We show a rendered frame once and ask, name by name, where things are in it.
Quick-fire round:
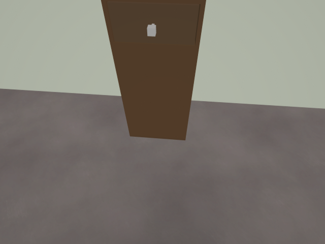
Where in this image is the cabinet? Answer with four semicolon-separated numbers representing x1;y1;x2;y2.
101;0;206;140

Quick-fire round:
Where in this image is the drawer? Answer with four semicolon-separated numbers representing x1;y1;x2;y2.
107;1;199;45

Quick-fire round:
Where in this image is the handle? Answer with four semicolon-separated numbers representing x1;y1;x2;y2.
147;23;156;37

